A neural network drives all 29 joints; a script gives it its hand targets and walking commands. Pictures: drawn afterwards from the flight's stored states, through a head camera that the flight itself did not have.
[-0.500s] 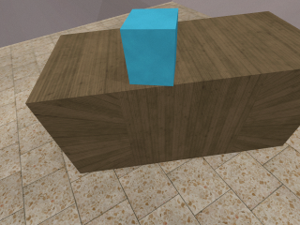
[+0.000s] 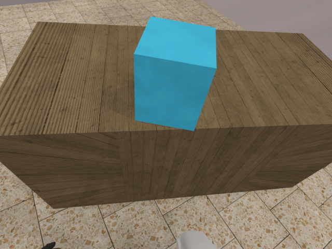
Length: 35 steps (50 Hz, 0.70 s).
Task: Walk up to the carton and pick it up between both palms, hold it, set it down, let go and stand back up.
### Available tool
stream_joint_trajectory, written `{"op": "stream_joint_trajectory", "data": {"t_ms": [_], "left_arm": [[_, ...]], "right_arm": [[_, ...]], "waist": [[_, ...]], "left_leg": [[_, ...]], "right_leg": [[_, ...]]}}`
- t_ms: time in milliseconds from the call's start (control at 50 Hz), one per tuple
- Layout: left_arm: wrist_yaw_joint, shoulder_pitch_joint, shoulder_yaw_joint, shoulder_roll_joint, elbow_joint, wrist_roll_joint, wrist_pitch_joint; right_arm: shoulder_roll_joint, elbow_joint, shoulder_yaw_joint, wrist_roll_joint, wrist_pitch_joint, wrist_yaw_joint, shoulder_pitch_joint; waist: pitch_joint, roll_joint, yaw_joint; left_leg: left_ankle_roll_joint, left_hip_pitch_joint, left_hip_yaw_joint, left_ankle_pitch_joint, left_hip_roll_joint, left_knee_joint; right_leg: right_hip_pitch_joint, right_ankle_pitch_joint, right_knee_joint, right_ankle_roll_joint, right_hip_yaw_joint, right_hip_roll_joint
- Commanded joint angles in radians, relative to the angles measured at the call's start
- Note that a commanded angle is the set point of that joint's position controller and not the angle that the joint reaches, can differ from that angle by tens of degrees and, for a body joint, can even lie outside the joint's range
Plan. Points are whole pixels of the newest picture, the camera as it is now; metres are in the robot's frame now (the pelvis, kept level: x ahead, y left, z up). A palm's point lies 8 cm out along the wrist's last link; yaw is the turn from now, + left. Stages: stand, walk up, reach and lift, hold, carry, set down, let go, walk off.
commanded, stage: walk up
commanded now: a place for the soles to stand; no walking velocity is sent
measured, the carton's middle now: (173, 76) +0.59 -0.03 +0.06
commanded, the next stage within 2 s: none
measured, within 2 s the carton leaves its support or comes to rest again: neither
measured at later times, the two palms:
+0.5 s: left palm (98, 194) +0.27 +0.18 -0.11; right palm (305, 214) +0.22 -0.43 -0.13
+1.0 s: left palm (134, 221) +0.21 +0.08 -0.14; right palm (307, 181) +0.34 -0.54 -0.18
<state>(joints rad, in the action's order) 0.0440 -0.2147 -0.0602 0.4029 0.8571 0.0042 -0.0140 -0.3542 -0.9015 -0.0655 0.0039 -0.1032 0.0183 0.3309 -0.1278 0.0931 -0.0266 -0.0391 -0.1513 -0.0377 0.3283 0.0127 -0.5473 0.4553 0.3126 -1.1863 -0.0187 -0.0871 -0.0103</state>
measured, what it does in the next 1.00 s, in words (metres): steps to the right: right foot, then left foot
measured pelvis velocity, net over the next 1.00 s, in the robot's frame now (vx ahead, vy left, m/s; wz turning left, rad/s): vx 0.17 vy -0.24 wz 0.08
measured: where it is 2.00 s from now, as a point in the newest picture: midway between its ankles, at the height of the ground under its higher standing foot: outside the picture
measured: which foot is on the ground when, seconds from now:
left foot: down 0.00-0.32, up 0.34-0.66, down 0.68-0.98, up 1.00-1.00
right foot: up 0.00-0.22, down 0.24-0.66, up 0.68-0.90, down 0.92-1.00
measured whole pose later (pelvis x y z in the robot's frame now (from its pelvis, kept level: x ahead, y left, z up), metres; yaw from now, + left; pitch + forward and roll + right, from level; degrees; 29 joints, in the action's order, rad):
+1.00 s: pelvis +0.17 -0.24 -0.06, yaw +5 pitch -4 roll -5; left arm -0.06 -0.19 -0.05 0.32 0.87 0.00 -0.02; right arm -0.46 -0.74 -0.08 -0.06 0.08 0.01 0.01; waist -0.29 -0.21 -0.04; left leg -0.03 -0.61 0.18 0.41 -0.12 -1.01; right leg 0.26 0.55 -0.85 0.17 -0.13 0.02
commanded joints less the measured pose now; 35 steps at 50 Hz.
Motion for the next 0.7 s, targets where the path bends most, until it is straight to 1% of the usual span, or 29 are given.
{"op": "stream_joint_trajectory", "data": {"t_ms": [0,40,60,80,120,160,180,200,220,240,260,280,300,320,340,380,400,420,460,480,500,540,560,580,600,620,640,660,680], "left_arm": [[0.013,0.07,-0.042,0.143,-0.111,-0.004,0.014],[0.025,0.118,-0.027,0.129,-0.125,-0.011,0.005],[0.028,0.149,-0.027,0.138,-0.136,-0.006,0.014],[0.036,0.198,-0.035,0.146,-0.16,0.0,0.015],[0.038,0.195,-0.039,0.137,-0.147,0.008,0.014],[0.043,0.087,-0.065,0.191,-0.119,0.024,0.013],[0.042,0.032,-0.074,0.185,-0.101,0.035,0.017],[0.04,-0.088,-0.095,0.196,-0.074,0.034,0.025],[0.031,-0.166,-0.124,0.288,-0.064,0.041,0.025],[0.024,-0.141,-0.126,0.299,-0.073,0.031,0.026],[0.016,-0.098,-0.115,0.274,-0.112,0.009,0.029],[0.007,-0.036,-0.126,0.266,-0.158,0.009,0.031],[0.007,-0.014,-0.123,0.233,-0.174,0.002,0.038],[0.008,-0.01,-0.119,0.229,-0.181,-0.003,0.039],[0.01,0.022,-0.111,0.229,-0.198,0.01,0.037],[-0.002,0.026,-0.099,0.178,-0.181,0.01,0.021],[-0.01,0.001,-0.099,0.184,-0.171,0.006,0.015],[-0.012,-0.021,-0.098,0.187,-0.174,0.023,0.01],[-0.023,-0.05,-0.1,0.185,-0.177,0.012,0.008],[-0.032,-0.008,-0.096,0.183,-0.19,0.011,0.012],[-0.039,-0.016,-0.09,0.166,-0.189,0.008,0.012],[-0.046,0.154,-0.097,0.166,-0.218,0.004,0.034],[-0.048,0.304,-0.102,0.179,-0.259,0.007,0.046],[-0.054,0.41,-0.102,0.168,-0.314,0.003,0.051],[-0.062,0.254,-0.1,0.134,-0.26,-0.004,0.049],[-0.075,0.001,-0.095,0.122,-0.215,0.0,0.075],[-0.076,-0.12,-0.082,0.131,-0.145,-0.006,0.078],[-0.07,-0.168,-0.087,0.133,-0.106,-0.008,0.085],[-0.062,-0.225,-0.095,0.173,-0.128,-0.019,0.095]], "right_arm": [[-0.304,0.067,-0.069,0.003,-0.03,0.029,0.064],[-0.311,0.076,-0.075,-0.011,-0.034,0.023,0.021],[-0.321,0.07,-0.07,-0.012,-0.033,0.024,0.041],[-0.329,0.064,-0.079,-0.011,-0.026,0.031,0.07],[-0.343,0.086,-0.078,-0.004,-0.02,0.044,0.105],[-0.34,0.107,-0.078,0.004,-0.022,0.062,0.041],[-0.333,0.115,-0.067,0.0,-0.022,0.066,0.052],[-0.328,0.109,-0.056,0.009,-0.023,0.067,-0.001],[-0.271,0.101,-0.05,0.026,-0.012,0.064,0.056],[-0.252,0.099,-0.046,0.017,-0.007,0.068,0.137],[-0.263,0.092,-0.035,0.017,0.008,0.074,0.199],[-0.294,0.072,-0.043,0.01,0.013,0.075,0.228],[-0.32,0.034,-0.041,-0.001,0.015,0.075,0.196],[-0.305,0.035,-0.049,-0.006,0.024,0.072,0.141],[-0.323,0.03,-0.046,0.009,0.027,0.067,0.198],[-0.268,0.053,-0.036,-0.001,0.044,0.063,0.165],[-0.262,0.053,-0.037,0.011,0.05,0.06,0.155],[-0.27,0.056,-0.032,0.009,0.049,0.058,0.118],[-0.264,0.024,-0.026,0.011,0.065,0.065,0.106],[-0.253,0.027,-0.031,0.009,0.073,0.066,0.102],[-0.247,0.029,-0.026,0.003,0.076,0.063,0.136],[-0.282,-0.026,-0.055,0.003,0.083,0.076,0.321],[-0.311,-0.042,-0.083,0.002,0.082,0.075,0.439],[-0.35,-0.077,-0.1,-0.009,0.079,0.089,0.526],[-0.286,-0.016,-0.085,-0.003,0.082,0.103,0.272],[-0.262,0.096,-0.066,-0.021,0.086,0.104,-0.034],[-0.247,0.142,-0.055,-0.031,0.094,0.097,-0.158],[-0.275,0.164,-0.051,-0.049,0.097,0.097,-0.241],[-0.28,0.201,-0.051,-0.04,0.094,0.11,-0.338]], "waist": [[-0.05,-0.193,0.008],[-0.059,-0.279,0.008],[-0.059,-0.232,-0.015],[-0.047,-0.274,-0.037],[0.03,-0.25,-0.042],[0.108,-0.14,0.032],[0.129,-0.131,0.06],[0.198,-0.07,0.166],[0.291,0.082,0.199],[0.293,0.29,0.145],[0.285,0.245,0.116],[0.269,0.233,0.107],[0.219,0.18,0.101],[0.146,0.125,0.091],[0.178,0.101,0.054],[0.045,0.02,0.03],[0.065,0.019,0.059],[0.111,-0.001,0.067],[0.115,-0.001,0.086],[0.118,-0.048,0.057],[0.16,-0.001,0.053],[0.139,0.156,-0.059],[0.149,0.212,-0.164],[0.121,0.033,-0.265],[0.135,-0.524,-0.172],[0.185,-0.384,0.026],[0.183,-0.252,0.079],[0.138,-0.229,0.127],[0.119,-0.211,0.151]], "left_leg": [[-0.045,0.033,0.122,-0.83,-0.212,0.225],[-0.071,0.006,0.063,-0.746,-0.188,0.272],[-0.047,0.045,0.082,-0.722,-0.177,0.269],[-0.058,0.052,0.098,-0.721,-0.208,0.239],[-0.076,0.108,0.149,-0.708,-0.274,0.16],[-0.069,0.032,0.153,-0.737,-0.307,0.064],[-0.06,-0.057,0.13,-0.813,-0.267,-0.044],[-0.065,-0.06,0.102,-0.722,-0.229,-0.194],[-0.014,-0.064,0.047,-0.554,-0.109,-0.501],[0.008,-0.229,0.0,0.024,0.056,-0.66],[0.009,-0.338,0.047,0.268,0.105,-0.738],[-0.001,-0.389,0.031,0.282,0.062,-0.805],[0.001,-0.378,0.053,0.228,0.015,-0.801],[-0.003,-0.356,0.107,0.171,0.011,-0.799],[-0.003,-0.329,0.12,0.161,0.006,-0.778],[0.007,-0.312,0.131,0.097,-0.016,-0.677],[0.021,-0.283,0.128,0.078,-0.015,-0.628],[0.017,-0.321,0.127,0.095,-0.003,-0.642],[0.026,-0.302,0.138,0.064,-0.005,-0.618],[0.03,-0.367,0.138,0.038,-0.004,-0.597],[0.019,-0.349,0.11,0.029,0.032,-0.518],[0.024,-0.158,-0.008,0.035,0.04,-0.29],[-0.061,0.001,0.001,0.013,-0.036,-0.023],[-0.13,0.14,-0.052,-0.162,-0.073,0.21],[-0.168,0.077,0.265,-0.572,-0.215,0.237],[-0.233,0.015,0.523,-0.46,-0.318,0.126],[-0.219,-0.142,0.467,-0.398,-0.318,0.128],[-0.203,-0.272,0.466,-0.268,-0.355,0.196],[-0.232,-0.448,0.344,-0.161,-0.356,0.223]], "right_leg": [[0.148,-0.118,0.235,0.022,0.007,0.018],[0.101,-0.153,0.396,0.02,0.049,0.039],[0.093,-0.162,0.434,0.016,0.081,0.054],[0.071,-0.125,0.466,0.013,0.107,0.078],[0.044,-0.085,0.499,-0.012,0.091,0.075],[-0.148,-0.132,0.525,-0.059,0.042,0.093],[-0.263,-0.175,0.508,-0.078,0.092,0.046],[-0.375,-0.297,0.602,-0.116,0.05,0.063],[-0.471,-0.38,0.634,-0.164,-0.051,0.126],[-0.579,-0.536,0.712,-0.186,-0.233,0.253],[-0.6,-0.447,0.772,-0.261,-0.408,0.338],[-0.583,-0.235,0.822,-0.294,-0.496,0.379],[-0.451,-0.104,0.867,-0.261,-0.436,0.339],[-0.343,-0.1,0.895,-0.17,-0.332,0.309],[-0.34,-0.076,0.873,-0.147,-0.293,0.273],[-0.203,-0.31,0.87,-0.056,-0.174,0.224],[-0.182,-0.34,0.873,-0.003,-0.141,0.202],[-0.289,-0.394,0.843,-0.029,-0.204,0.222],[-0.295,-0.481,0.87,-0.005,-0.146,0.238],[-0.351,-0.543,0.845,0.021,-0.142,0.231],[-0.424,-0.643,0.849,0.129,-0.098,0.19],[-0.338,-0.929,0.872,0.351,0.076,0.105],[-0.222,-1.061,0.629,0.427,0.118,0.048],[-0.044,-1.13,0.195,0.457,0.233,-0.103],[0.039,0.047,-0.25,0.233,0.152,-0.148],[0.041,0.23,-0.38,0.171,-0.085,-0.068],[-0.067,0.202,-0.345,0.12,-0.101,-0.059],[-0.1,0.228,-0.385,0.072,-0.12,-0.057],[-0.187,0.197,-0.392,0.054,-0.23,-0.042]]}}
